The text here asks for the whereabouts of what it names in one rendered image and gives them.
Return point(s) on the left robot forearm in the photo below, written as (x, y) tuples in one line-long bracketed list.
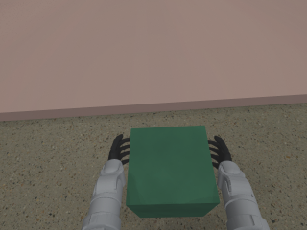
[(106, 200)]

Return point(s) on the left robot hand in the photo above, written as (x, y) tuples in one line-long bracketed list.
[(115, 150)]

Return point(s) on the carton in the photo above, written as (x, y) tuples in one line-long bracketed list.
[(170, 172)]

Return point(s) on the right robot hand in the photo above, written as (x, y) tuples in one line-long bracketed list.
[(222, 151)]

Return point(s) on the right robot forearm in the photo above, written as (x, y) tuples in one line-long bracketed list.
[(239, 200)]

